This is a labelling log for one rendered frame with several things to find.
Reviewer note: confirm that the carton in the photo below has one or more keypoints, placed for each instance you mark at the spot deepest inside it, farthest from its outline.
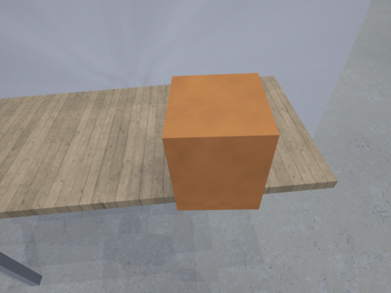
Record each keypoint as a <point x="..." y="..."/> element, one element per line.
<point x="219" y="138"/>

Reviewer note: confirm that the table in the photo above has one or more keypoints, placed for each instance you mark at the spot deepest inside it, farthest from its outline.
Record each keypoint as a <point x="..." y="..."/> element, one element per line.
<point x="103" y="149"/>

